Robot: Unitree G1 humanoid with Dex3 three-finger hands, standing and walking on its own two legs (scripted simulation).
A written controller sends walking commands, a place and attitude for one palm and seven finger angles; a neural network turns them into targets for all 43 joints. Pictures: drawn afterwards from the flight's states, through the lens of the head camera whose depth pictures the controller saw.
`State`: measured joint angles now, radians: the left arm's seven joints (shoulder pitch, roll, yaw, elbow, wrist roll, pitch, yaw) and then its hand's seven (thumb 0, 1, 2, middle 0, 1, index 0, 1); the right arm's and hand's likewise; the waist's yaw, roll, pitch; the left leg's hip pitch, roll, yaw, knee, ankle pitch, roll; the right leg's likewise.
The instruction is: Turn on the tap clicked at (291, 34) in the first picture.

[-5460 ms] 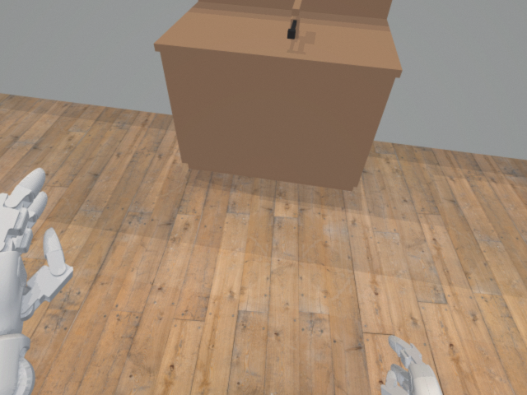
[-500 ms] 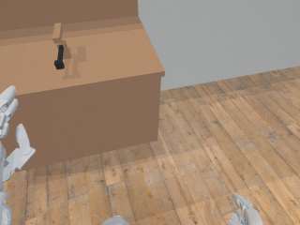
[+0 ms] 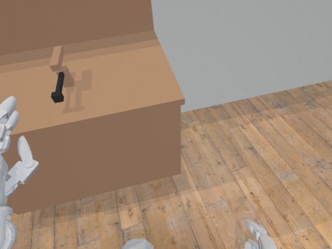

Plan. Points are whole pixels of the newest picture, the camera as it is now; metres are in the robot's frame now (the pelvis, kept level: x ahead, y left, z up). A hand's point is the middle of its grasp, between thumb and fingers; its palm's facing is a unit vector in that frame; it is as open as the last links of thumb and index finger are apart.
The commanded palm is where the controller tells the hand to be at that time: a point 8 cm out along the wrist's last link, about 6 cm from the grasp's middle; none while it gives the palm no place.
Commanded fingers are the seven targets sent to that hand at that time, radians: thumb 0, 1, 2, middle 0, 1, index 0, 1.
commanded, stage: take the last steps up to it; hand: left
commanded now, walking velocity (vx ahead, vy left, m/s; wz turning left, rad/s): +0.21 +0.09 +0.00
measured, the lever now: (57, 96) +0.54 +0.42 +0.04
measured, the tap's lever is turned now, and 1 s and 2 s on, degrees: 0 0 0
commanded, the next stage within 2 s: come to a stop and stand still in 0.30 s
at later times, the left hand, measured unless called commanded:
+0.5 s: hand (47, 122) +0.30 +0.26 +0.19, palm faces +0.38 -0.82 -0.43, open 7.4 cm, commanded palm +0.25 +0.30 +0.19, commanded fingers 0.00 0.90 0.90 -0.20 -0.30 -0.20 -0.30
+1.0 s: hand (27, 104) +0.34 +0.31 +0.21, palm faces +0.44 -0.83 -0.33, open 7.4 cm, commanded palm +0.25 +0.31 +0.19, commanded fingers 0.00 0.90 0.90 -0.20 -0.30 -0.20 -0.30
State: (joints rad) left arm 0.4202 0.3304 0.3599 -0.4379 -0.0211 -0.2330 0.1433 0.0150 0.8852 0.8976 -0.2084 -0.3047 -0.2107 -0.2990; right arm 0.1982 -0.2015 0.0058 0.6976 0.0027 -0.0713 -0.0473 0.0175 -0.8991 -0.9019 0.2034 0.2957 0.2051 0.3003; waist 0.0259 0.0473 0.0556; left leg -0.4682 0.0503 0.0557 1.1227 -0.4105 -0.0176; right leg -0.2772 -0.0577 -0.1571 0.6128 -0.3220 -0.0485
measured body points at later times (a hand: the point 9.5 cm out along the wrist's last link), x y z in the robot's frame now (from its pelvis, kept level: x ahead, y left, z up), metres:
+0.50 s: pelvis +0.09 +0.02 +0.00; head +0.11 +0.02 +0.45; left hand +0.28 +0.30 +0.21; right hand +0.25 -0.18 -0.08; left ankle +0.11 +0.13 -0.73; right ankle +0.11 -0.09 -0.72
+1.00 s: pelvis +0.07 +0.04 +0.00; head +0.09 +0.06 +0.45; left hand +0.31 +0.35 +0.22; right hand +0.23 -0.21 -0.06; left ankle +0.10 +0.13 -0.73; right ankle +0.11 -0.09 -0.73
